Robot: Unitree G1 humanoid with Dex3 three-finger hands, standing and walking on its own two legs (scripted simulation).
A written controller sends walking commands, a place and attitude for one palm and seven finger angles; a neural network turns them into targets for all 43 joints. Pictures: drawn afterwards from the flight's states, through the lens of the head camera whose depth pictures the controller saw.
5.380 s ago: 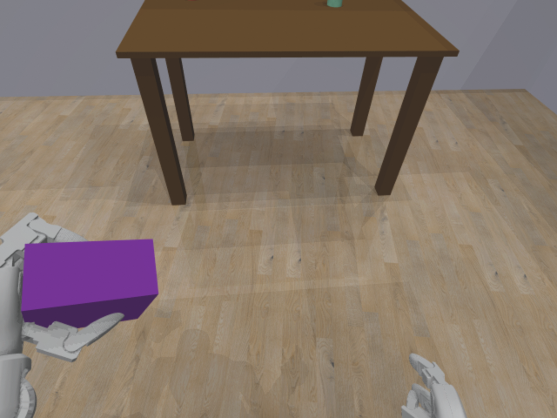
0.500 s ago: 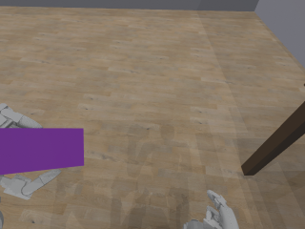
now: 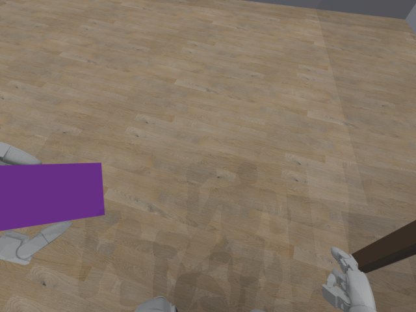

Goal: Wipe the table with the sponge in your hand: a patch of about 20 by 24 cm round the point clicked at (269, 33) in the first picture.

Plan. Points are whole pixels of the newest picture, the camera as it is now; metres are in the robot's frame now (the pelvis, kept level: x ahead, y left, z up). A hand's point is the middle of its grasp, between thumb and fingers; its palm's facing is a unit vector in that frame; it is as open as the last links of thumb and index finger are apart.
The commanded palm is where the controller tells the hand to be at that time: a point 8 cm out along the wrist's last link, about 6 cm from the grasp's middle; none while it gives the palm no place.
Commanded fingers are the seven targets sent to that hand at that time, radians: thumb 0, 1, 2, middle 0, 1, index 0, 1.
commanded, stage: turn to face it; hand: left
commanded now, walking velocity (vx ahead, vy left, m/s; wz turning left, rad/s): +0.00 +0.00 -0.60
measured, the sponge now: (57, 195) +0.23 +0.21 +0.18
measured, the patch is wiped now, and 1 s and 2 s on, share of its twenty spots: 0.00 0.00 0.00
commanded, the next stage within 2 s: none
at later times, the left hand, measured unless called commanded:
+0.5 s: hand (146, 178) +0.26 +0.11 +0.18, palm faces +0.19 -0.87 -0.46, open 10.5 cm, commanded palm +0.21 +0.17 +0.20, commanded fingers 0.00 0.10 1.30 -1.20 -1.60 -1.20 -1.60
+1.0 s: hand (179, 197) +0.23 +0.06 +0.19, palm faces -0.01 -0.88 -0.48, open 10.5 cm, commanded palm +0.21 +0.11 +0.20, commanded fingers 0.00 0.10 1.30 -1.20 -1.60 -1.20 -1.60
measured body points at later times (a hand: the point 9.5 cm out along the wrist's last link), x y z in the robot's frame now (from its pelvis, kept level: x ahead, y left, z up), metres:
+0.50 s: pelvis -0.01 -0.07 +0.01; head +0.04 -0.11 +0.46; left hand +0.25 +0.15 +0.20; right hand +0.14 -0.33 -0.09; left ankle +0.00 +0.09 -0.63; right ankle +0.03 -0.13 -0.72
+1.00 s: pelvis -0.06 -0.06 +0.01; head -0.05 -0.08 +0.46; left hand +0.23 +0.11 +0.21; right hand -0.01 -0.32 -0.08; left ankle -0.02 +0.09 -0.72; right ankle -0.06 -0.14 -0.67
